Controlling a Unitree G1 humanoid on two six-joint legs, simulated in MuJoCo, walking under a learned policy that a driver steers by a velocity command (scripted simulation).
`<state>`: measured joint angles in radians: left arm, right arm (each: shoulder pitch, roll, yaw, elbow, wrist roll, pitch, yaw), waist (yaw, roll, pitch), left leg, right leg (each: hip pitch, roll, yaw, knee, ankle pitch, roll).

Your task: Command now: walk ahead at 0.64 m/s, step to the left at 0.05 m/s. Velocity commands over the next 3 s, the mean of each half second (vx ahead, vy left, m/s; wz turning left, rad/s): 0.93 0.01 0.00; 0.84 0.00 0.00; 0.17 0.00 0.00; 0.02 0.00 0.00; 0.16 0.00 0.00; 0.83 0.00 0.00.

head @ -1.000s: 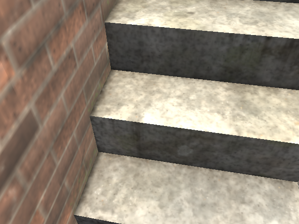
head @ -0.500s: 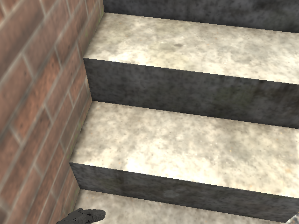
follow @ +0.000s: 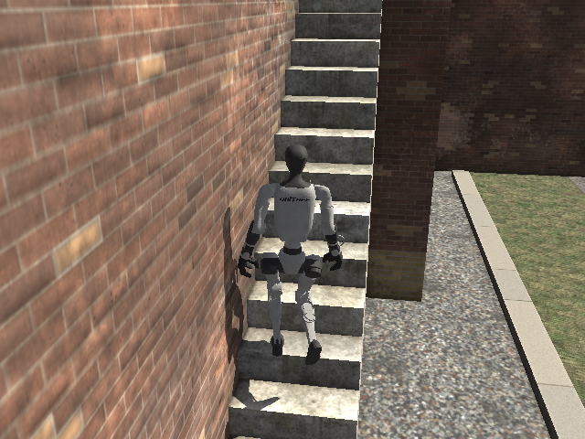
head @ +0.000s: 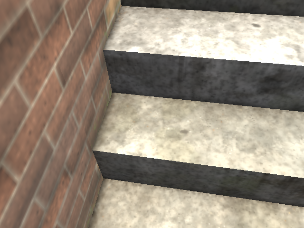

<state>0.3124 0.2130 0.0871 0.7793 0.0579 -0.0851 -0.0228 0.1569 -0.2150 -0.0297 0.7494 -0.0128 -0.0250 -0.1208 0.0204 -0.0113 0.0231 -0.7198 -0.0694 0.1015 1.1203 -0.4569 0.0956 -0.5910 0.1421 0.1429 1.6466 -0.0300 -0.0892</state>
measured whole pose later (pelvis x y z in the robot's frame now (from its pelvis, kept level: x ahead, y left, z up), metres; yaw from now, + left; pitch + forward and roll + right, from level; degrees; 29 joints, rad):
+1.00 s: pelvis +0.54 -0.14 +0.42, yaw -3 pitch +4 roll +3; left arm 0.27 0.23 0.06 0.81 0.00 -0.05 -0.04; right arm 0.30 -0.23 -0.02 0.89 -0.04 0.00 0.07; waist -0.03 0.00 -0.04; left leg -0.62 -0.11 0.10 0.93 -0.38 0.12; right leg -0.76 0.18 0.29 1.94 0.00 -0.16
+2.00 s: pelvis +0.82 -0.17 +0.66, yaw -1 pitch +2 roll +0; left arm 0.17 0.17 -0.01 1.02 0.00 -0.06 -0.05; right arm 0.19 -0.16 0.02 0.83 0.00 -0.08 0.12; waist 0.00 -0.01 -0.03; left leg -0.39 -0.03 -0.09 0.67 -0.31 -0.01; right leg -0.29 -0.04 -0.06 0.66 -0.40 0.01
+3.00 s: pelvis +1.05 -0.20 +0.81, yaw +0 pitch +3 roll +1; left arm 0.24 0.18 0.05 0.77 0.07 -0.12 -0.05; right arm 0.25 -0.23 -0.01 0.96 -0.01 -0.06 -0.07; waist 0.05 0.00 -0.08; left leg -0.55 -0.04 0.13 1.00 -0.51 0.10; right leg -0.84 0.13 0.15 2.11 0.02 -0.14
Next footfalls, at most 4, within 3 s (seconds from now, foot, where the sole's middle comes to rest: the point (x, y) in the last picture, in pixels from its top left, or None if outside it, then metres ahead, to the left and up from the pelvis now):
0.40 right None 0.34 -0.26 -0.49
0.86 left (193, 125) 0.64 -0.08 -0.29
1.34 right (264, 39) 0.82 -0.30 -0.10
1.78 left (182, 29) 0.88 -0.05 -0.10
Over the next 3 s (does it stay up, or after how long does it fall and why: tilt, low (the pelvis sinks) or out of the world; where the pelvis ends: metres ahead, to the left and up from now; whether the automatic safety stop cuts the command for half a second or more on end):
stays up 1.05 -0.20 0.81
